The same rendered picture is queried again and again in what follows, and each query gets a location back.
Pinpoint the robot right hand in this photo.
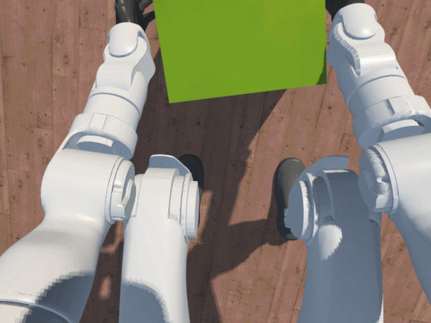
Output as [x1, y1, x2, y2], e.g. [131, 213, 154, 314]
[325, 0, 365, 21]

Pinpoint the right robot thigh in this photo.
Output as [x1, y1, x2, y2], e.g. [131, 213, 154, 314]
[292, 169, 383, 323]

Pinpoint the carton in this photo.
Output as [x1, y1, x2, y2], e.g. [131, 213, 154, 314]
[153, 0, 327, 103]

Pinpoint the robot left hand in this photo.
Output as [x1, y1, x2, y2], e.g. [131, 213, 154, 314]
[114, 0, 156, 32]

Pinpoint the right robot forearm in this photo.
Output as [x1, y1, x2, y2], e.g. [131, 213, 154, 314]
[326, 3, 431, 149]

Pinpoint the robot left upper arm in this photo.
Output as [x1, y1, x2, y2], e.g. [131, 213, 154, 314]
[0, 148, 136, 323]

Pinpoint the robot right upper arm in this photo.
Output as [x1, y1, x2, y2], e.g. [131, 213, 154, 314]
[358, 133, 431, 305]

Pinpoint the right robot shin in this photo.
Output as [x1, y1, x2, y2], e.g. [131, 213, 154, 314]
[284, 155, 382, 237]

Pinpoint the left robot forearm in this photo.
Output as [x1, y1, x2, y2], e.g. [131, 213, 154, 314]
[40, 22, 156, 209]

